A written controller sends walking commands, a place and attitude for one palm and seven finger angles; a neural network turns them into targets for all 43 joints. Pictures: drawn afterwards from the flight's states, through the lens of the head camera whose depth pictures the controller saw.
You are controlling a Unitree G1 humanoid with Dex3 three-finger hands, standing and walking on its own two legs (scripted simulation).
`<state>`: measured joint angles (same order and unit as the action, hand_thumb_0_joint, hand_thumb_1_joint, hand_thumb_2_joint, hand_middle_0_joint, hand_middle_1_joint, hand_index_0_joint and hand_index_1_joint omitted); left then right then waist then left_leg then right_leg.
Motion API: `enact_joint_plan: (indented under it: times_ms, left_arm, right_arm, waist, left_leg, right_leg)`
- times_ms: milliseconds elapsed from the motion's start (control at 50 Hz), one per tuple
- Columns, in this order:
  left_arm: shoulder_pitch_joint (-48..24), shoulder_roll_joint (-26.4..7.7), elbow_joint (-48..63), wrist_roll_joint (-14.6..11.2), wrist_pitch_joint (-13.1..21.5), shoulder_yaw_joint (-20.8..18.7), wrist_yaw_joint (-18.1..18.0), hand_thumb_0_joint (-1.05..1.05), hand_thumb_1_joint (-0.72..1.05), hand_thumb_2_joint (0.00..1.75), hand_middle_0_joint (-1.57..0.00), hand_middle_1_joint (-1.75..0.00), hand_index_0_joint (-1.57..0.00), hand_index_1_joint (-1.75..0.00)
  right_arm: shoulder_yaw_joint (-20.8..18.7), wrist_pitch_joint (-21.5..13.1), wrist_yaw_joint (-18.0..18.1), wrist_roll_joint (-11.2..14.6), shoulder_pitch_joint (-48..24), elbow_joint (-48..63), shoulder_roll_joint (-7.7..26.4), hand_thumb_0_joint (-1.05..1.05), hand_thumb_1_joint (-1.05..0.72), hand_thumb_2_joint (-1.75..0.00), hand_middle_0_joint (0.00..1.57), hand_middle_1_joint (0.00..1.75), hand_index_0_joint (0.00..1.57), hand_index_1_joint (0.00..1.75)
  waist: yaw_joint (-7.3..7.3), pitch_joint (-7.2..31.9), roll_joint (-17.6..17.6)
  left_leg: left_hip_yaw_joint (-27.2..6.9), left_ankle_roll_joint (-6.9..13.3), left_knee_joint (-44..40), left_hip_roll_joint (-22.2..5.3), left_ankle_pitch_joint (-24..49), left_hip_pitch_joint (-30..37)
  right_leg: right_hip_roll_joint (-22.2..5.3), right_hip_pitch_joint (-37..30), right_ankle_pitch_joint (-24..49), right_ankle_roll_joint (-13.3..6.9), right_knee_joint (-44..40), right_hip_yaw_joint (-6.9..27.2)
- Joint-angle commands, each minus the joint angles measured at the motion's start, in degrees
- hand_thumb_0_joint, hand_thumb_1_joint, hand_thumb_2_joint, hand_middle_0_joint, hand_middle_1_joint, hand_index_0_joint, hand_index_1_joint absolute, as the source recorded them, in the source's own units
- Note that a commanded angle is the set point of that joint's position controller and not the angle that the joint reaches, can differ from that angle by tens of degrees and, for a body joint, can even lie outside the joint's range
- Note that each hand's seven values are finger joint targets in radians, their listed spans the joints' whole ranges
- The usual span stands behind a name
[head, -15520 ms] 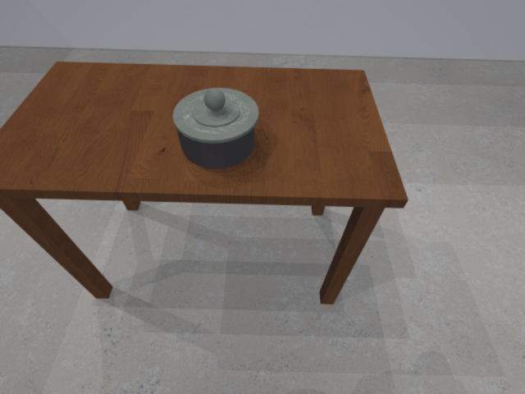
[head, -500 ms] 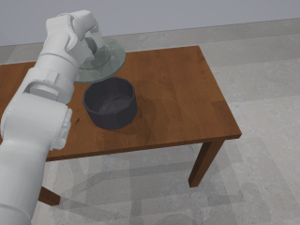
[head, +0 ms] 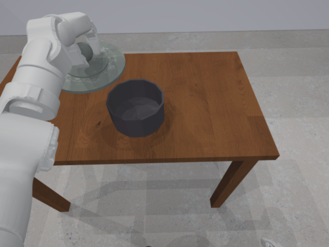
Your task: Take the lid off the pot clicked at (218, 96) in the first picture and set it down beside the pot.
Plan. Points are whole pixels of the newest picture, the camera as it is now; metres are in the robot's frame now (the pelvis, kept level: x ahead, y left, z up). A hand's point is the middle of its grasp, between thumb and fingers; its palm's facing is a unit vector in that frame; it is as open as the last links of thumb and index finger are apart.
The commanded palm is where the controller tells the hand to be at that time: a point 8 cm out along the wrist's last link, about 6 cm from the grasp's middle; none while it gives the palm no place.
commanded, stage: move the lid sideways beside the pot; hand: left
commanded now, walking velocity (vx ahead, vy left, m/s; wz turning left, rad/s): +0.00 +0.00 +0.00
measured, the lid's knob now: (82, 52) +0.52 +0.19 +0.19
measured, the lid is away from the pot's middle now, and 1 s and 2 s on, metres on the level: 0.10 0.21 0.23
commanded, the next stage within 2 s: lower the lid onto the table in 1.30 s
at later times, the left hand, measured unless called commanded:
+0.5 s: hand (56, 52) +0.48 +0.23 +0.22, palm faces -0.31 -0.11 -0.94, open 7.0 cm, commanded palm +0.49 +0.23 +0.29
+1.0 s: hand (29, 60) +0.47 +0.28 +0.21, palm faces -0.34 -0.11 -0.93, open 7.0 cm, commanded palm +0.50 +0.29 +0.29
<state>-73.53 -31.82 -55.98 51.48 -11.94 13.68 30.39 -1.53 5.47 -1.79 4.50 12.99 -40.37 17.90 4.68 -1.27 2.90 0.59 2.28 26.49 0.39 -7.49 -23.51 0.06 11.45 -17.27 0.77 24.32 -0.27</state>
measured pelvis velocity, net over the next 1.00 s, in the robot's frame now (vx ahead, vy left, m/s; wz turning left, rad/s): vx -0.01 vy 0.01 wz -0.01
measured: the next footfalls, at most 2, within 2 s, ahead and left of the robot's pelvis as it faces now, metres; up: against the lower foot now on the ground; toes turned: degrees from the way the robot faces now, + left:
none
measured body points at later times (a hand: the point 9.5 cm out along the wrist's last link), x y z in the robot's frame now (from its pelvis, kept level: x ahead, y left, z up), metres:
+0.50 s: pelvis -0.01 +0.01 +0.00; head +0.04 +0.00 +0.45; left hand +0.49 +0.23 +0.27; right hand +0.02 -0.28 -0.13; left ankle +0.06 +0.10 -0.74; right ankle -0.06 -0.13 -0.74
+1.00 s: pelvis -0.01 +0.01 +0.00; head +0.05 +0.01 +0.44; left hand +0.48 +0.28 +0.26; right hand +0.03 -0.28 -0.12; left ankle +0.06 +0.10 -0.74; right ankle -0.06 -0.13 -0.74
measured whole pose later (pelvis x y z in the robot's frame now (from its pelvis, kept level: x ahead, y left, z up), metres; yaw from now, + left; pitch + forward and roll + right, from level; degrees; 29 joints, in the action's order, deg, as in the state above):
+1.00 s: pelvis -0.01 +0.01 +0.00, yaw -1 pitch +5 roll -2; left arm -73.2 -45.3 -59.0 52.7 -1.5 9.2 33.6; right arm -0.7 6.8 -0.2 5.5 15.8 -41.9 18.6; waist 5.2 -3.1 2.1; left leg 0.7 3.0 28.5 -0.2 -7.5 -25.7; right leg 0.6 12.9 -16.3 1.4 24.6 0.0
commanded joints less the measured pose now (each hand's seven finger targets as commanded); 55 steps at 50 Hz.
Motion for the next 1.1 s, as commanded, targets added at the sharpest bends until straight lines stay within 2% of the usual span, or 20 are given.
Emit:
enact_joint_plan:
  times_ms: [0, 60, 120, 160, 240, 300, 400, 480, 560, 660, 680, 740, 760, 780, 860, 940, 960, 1000, 1020, 1080]
  left_arm:
    - [-40.07, -13.76, 16.62, 1.65, 1.18, -3.56, -2.73, 0.00, 0.84, 0.74, -0.85, -1.08, -0.84, -1.06]
    - [-33.92, -14.23, 8.93, 0.98, 1.40, -4.15, -2.06, 0.00, 0.84, 0.74, -0.85, -1.08, -0.84, -1.06]
    - [-40.17, -14.07, 15.22, 1.18, 2.28, -3.07, -2.30, 0.00, 0.84, 0.74, -0.85, -1.08, -0.84, -1.06]
    - [-37.25, -15.35, 13.71, 1.47, 2.95, -4.66, -2.24, 0.00, 0.84, 0.74, -0.85, -1.08, -0.84, -1.06]
    - [-33.36, -18.40, 7.54, 1.52, 2.87, -6.67, -2.19, 0.00, 0.84, 0.74, -0.85, -1.08, -0.84, -1.06]
    - [-36.85, -19.51, 12.30, 2.75, 3.71, -6.47, -2.40, 0.00, 0.84, 0.74, -0.85, -1.08, -0.84, -1.06]
    - [-33.01, -19.88, 9.36, 2.21, 4.49, -6.85, -1.61, 0.00, 0.84, 0.74, -0.85, -1.08, -0.84, -1.06]
    - [-35.00, -22.43, 13.16, 2.98, 5.63, -7.73, -1.74, 0.00, 0.84, 0.74, -0.85, -1.08, -0.84, -1.06]
    - [-30.18, -24.42, 6.87, 2.22, 6.28, -9.14, -1.19, 0.00, 0.84, 0.74, -0.85, -1.08, -0.84, -1.06]
    - [-33.55, -22.75, 9.27, 2.30, 7.26, -6.37, -0.46, 0.00, 0.84, 0.74, -0.85, -1.08, -0.84, -1.06]
    - [-34.35, -25.25, 10.34, 2.39, 7.48, -8.11, -0.74, 0.00, 0.84, 0.74, -0.85, -1.08, -0.84, -1.06]
    - [-32.62, -25.05, 6.21, 1.75, 7.96, -7.30, -0.07, 0.00, 0.84, 0.74, -0.85, -1.08, -0.84, -1.06]
    - [-33.16, -23.67, 7.27, 1.59, 8.38, -5.97, 0.23, 0.00, 0.84, 0.74, -0.85, -1.08, -0.84, -1.06]
    - [-35.02, -26.52, 10.01, 2.13, 8.63, -7.75, -0.25, 0.00, 0.84, 0.74, -0.85, -1.08, -0.84, -1.06]
    - [-34.44, -24.88, 9.92, 1.39, 9.96, -6.14, 0.41, 0.00, 0.84, 0.74, -0.85, -1.08, -0.84, -1.06]
    - [-33.67, -31.39, 9.82, 1.80, 10.78, -11.01, 0.09, 0.00, 0.84, 0.74, -0.85, -1.08, -0.84, -1.06]
    - [-32.76, -30.68, 9.51, 1.84, 11.27, -10.15, 0.34, 0.00, 0.84, 0.74, -0.85, -1.08, -0.84, -1.06]
    - [-32.57, -28.45, 8.26, 1.95, 10.93, -8.37, 0.48, 0.00, 0.84, 0.74, -0.85, -1.08, -0.84, -1.06]
    - [-30.02, -29.76, 5.50, 1.87, 10.91, -9.38, 0.48, 0.00, 0.84, 0.74, -0.85, -1.08, -0.84, -1.06]
    - [-32.01, -32.50, 8.05, 2.41, 11.82, -10.34, 0.79, 0.00, 0.84, 0.74, -0.85, -1.08, -0.84, -1.06]
  right_arm:
    - [-3.11, -1.62, 0.72, 0.01, 2.82, 4.26, 9.06, 0.00, -0.90, -0.90, 0.20, 0.30, 0.20, 0.30]
    - [-2.81, -1.48, 1.00, 0.26, 4.21, 3.25, 9.45, 0.00, -0.90, -0.90, 0.20, 0.30, 0.20, 0.30]
    - [-3.09, -1.55, 0.87, 0.14, 3.48, 3.53, 9.23, 0.00, -0.90, -0.90, 0.20, 0.30, 0.20, 0.30]
    - [-3.16, -1.76, 1.02, -0.16, 4.60, 3.61, 9.36, 0.00, -0.90, -0.90, 0.20, 0.30, 0.20, 0.30]
    - [-2.82, -1.14, 1.03, 0.29, 5.14, 3.05, 9.72, 0.00, -0.90, -0.90, 0.20, 0.30, 0.20, 0.30]
    - [-3.15, -0.90, 0.87, 0.11, 4.72, 4.01, 9.72, 0.00, -0.90, -0.90, 0.20, 0.30, 0.20, 0.30]
    - [-3.18, -0.26, 0.91, 0.41, 5.05, 4.19, 9.87, 0.00, -0.90, -0.90, 0.20, 0.30, 0.20, 0.30]
    - [-3.32, -0.13, 0.95, 0.37, 5.22, 4.58, 10.05, 0.00, -0.90, -0.90, 0.20, 0.30, 0.20, 0.30]
    - [-2.96, -0.16, 1.38, 0.62, 5.92, 4.07, 10.37, 0.00, -0.90, -0.90, 0.20, 0.30, 0.20, 0.30]
    - [-3.07, -0.16, 1.71, 0.79, 5.98, 3.46, 10.55, 0.00, -0.90, -0.90, 0.20, 0.30, 0.20, 0.30]
    - [-3.14, -0.09, 1.70, 0.67, 6.04, 3.29, 10.67, 0.00, -0.90, -0.90, 0.20, 0.30, 0.20, 0.30]
    - [-2.59, 0.00, 2.02, 1.05, 5.92, 2.48, 10.86, 0.00, -0.90, -0.90, 0.20, 0.30, 0.20, 0.30]
    - [-2.70, -0.11, 2.08, 1.07, 6.14, 2.55, 11.00, 0.00, -0.90, -0.90, 0.20, 0.30, 0.20, 0.30]
    - [-2.82, -0.12, 2.05, 0.89, 6.12, 2.52, 11.03, 0.00, -0.90, -0.90, 0.20, 0.30, 0.20, 0.30]
    - [-2.64, -0.40, 2.52, 0.98, 6.75, 2.28, 11.10, 0.00, -0.90, -0.90, 0.20, 0.30, 0.20, 0.30]
    - [-2.50, -0.21, 2.51, 0.87, 6.85, 2.33, 11.35, 0.00, -0.90, -0.90, 0.20, 0.30, 0.20, 0.30]
    - [-2.48, -0.11, 2.59, 1.00, 7.17, 2.44, 11.33, 0.00, -0.90, -0.90, 0.20, 0.30, 0.20, 0.30]
    - [-2.50, 0.24, 2.27, 1.09, 6.59, 2.37, 11.25, 0.00, -0.90, -0.90, 0.20, 0.30, 0.20, 0.30]
    - [-2.29, 0.37, 2.24, 1.44, 6.92, 2.21, 11.25, 0.00, -0.90, -0.90, 0.20, 0.30, 0.20, 0.30]
    - [-2.28, 1.08, 2.14, 1.38, 6.64, 2.76, 11.72, 0.00, -0.90, -0.90, 0.20, 0.30, 0.20, 0.30]
  waist:
    - [1.69, 28.66, 0.88]
    - [1.85, 24.90, -2.18]
    - [1.94, 27.81, 1.65]
    - [1.55, 28.92, 0.93]
    - [1.44, 23.73, -2.71]
    - [1.27, 27.11, 0.68]
    - [1.21, 24.30, -0.14]
    - [0.97, 26.62, 2.27]
    - [0.95, 22.85, -0.55]
    - [1.54, 23.01, 1.51]
    - [1.40, 24.04, 1.84]
    - [1.79, 20.35, 0.57]
    - [1.81, 21.61, 1.64]
    - [1.60, 23.81, 2.18]
    - [1.78, 24.59, 3.49]
    - [1.18, 26.12, 2.34]
    - [1.32, 26.48, 3.05]
    - [1.50, 23.84, 3.80]
    - [1.61, 21.73, 2.21]
    - [1.35, 23.95, 3.70]
  left_leg:
    - [-1.15, 2.85, 1.27, 2.25, 11.14, 30.10]
    - [-1.09, 2.79, 0.67, 2.01, 9.39, 27.07]
    - [-1.56, 2.63, 0.98, 2.02, 9.54, 29.83]
    - [-1.61, 2.87, 1.39, 2.07, 11.28, 30.73]
    - [-1.22, 2.70, 0.77, 1.93, 7.96, 24.60]
    - [-1.25, 2.66, 1.12, 1.92, 9.15, 26.99]
    - [-1.16, 2.62, 0.70, 1.70, 7.67, 25.26]
    - [-1.35, 2.57, 0.91, 1.52, 8.24, 27.12]
    - [-0.93, 2.79, 0.54, 1.33, 5.55, 23.53]
    - [-1.19, 2.70, 0.35, 0.86, 3.46, 25.71]
    - [-1.07, 2.80, 0.49, 0.97, 3.37, 25.69]
    - [-1.16, 2.80, 0.13, 0.95, 0.55, 23.08]
    - [-0.97, 2.69, 0.25, 0.77, 1.93, 24.37]
    - [-1.06, 2.78, 0.50, 0.84, 2.29, 25.48]
    - [-1.06, 2.98, 0.85, 0.82, 4.00, 27.30]
    - [-0.97, 3.30, 1.77, 1.19, 6.06, 26.41]
    - [-0.61, 3.10, 2.06, 0.84, 8.19, 27.03]
    - [-1.00, 3.08, 2.26, 1.14, 7.44, 26.08]
    - [-0.99, 2.90, 1.95, 0.80, 5.72, 24.44]
    - [-0.96, 2.85, 2.36, 0.94, 7.81, 24.91]
  right_leg:
    - [4.70, 7.25, 22.74, -2.55, -2.46, -2.38]
    - [4.56, 7.78, 21.34, -2.44, -3.09, -2.74]
    - [4.78, 8.51, 20.06, -2.58, -2.57, -2.83]
    - [4.94, 8.14, 21.64, -2.88, -2.26, -2.86]
    - [4.72, 7.63, 19.33, -2.35, -3.61, -2.80]
    - [4.90, 7.05, 19.59, -2.64, -3.53, -2.52]
    - [4.97, 7.59, 17.71, -2.53, -4.11, -2.83]
    - [5.10, 7.48, 17.23, -2.77, -3.92, -2.69]
    - [4.89, 7.53, 15.72, -2.57, -4.67, -2.84]
    - [5.15, 9.41, 12.75, -2.57, -4.89, -3.13]
    - [5.11, 8.74, 12.98, -2.41, -4.76, -2.73]
    - [5.07, 9.92, 11.07, -2.17, -4.93, -3.06]
    - [4.91, 9.84, 12.12, -2.38, -4.65, -3.22]
    - [5.06, 9.26, 12.30, -2.23, -4.38, -2.85]
    - [5.08, 9.61, 14.36, -2.53, -3.60, -3.33]
    - [5.20, 7.81, 17.21, -2.33, -2.78, -2.83]
    - [4.92, 7.70, 18.99, -2.46, -2.38, -3.01]
    - [5.26, 9.60, 17.73, -2.37, -2.56, -3.17]
    - [5.25, 10.04, 15.88, -2.20, -2.89, -3.27]
    - [5.26, 8.76, 17.57, -2.31, -2.43, -3.02]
